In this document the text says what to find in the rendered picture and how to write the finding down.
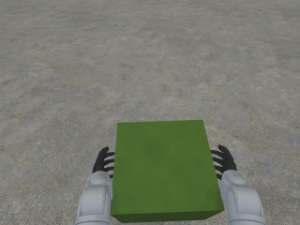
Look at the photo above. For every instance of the robot left hand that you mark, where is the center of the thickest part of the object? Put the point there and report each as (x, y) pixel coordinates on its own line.
(100, 162)

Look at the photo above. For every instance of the robot right hand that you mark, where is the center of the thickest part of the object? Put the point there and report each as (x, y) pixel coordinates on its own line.
(226, 162)

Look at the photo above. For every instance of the left robot forearm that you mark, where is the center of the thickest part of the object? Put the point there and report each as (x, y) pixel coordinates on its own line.
(94, 206)

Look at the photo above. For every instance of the right robot forearm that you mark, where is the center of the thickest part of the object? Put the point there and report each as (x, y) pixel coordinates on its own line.
(244, 206)

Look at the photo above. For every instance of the carton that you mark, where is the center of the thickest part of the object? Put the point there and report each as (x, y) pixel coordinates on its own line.
(164, 171)

